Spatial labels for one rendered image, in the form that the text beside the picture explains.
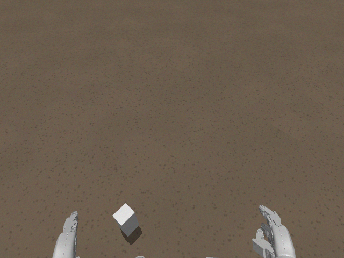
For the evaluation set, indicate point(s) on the left robot hand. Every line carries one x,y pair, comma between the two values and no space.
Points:
67,241

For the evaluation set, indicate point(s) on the right robot hand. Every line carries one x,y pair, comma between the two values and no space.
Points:
280,243

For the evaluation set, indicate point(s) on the carton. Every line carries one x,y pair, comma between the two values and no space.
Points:
126,219

